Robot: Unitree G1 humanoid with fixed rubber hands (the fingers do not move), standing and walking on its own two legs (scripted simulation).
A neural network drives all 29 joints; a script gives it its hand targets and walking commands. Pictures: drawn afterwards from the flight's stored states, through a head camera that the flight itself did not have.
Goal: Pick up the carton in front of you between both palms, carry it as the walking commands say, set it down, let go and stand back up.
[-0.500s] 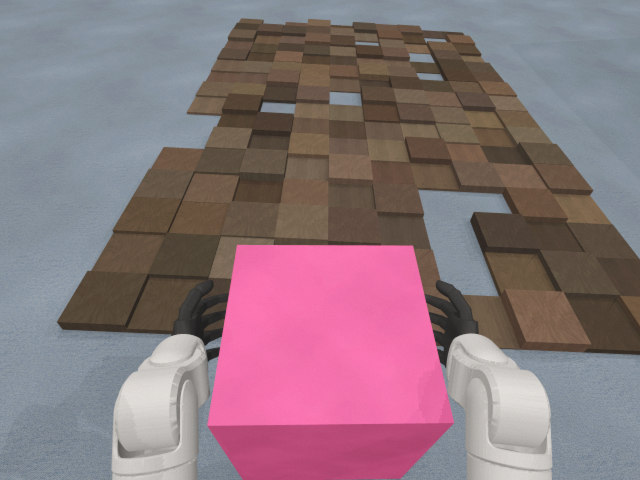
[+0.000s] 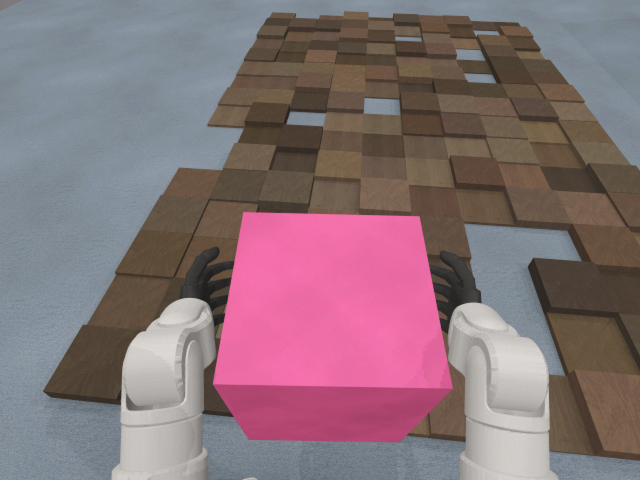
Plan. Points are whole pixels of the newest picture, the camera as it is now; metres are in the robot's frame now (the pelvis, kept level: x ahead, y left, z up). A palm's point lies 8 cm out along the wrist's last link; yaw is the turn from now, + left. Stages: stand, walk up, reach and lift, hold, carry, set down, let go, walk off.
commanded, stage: carry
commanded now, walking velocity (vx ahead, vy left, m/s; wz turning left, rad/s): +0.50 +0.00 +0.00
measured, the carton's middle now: (327, 336) +0.31 +0.00 +0.03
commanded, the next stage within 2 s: none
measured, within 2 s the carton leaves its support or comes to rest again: neither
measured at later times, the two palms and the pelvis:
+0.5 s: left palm (241, 113) +0.73 +0.17 +0.11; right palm (401, 116) +0.72 -0.13 +0.12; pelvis +0.33 +0.03 -0.01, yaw +0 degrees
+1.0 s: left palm (231, 20) +1.06 +0.23 +0.17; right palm (358, 21) +1.06 -0.07 +0.17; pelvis +0.67 +0.08 +0.03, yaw +0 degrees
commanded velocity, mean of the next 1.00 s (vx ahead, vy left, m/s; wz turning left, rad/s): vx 0.50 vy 0.00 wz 0.00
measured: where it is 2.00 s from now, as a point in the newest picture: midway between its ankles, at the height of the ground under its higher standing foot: (297, 232)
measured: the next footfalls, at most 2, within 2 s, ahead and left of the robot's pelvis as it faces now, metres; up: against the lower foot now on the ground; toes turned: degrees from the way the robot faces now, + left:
left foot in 0.10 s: +0.25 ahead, +0.10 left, +0.00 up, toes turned +8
right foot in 0.52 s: +0.55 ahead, -0.08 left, +0.03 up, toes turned -5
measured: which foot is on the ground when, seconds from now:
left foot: up 0.00-0.08, down 0.10-0.58, up 0.60-0.86, down 0.88-1.00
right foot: down 0.00-0.12, up 0.14-0.50, down 0.52-0.88, up 0.90-1.00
